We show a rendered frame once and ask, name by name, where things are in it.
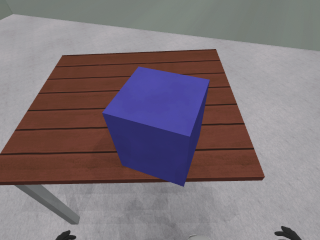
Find robot right hand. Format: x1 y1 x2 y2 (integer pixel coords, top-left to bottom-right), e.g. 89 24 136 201
274 226 302 240

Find table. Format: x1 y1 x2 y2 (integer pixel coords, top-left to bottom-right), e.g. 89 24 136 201
0 49 265 225

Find robot left hand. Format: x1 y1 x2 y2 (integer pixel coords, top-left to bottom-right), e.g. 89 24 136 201
55 230 76 240

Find carton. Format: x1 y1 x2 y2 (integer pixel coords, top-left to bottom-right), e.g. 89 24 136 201
102 66 210 187

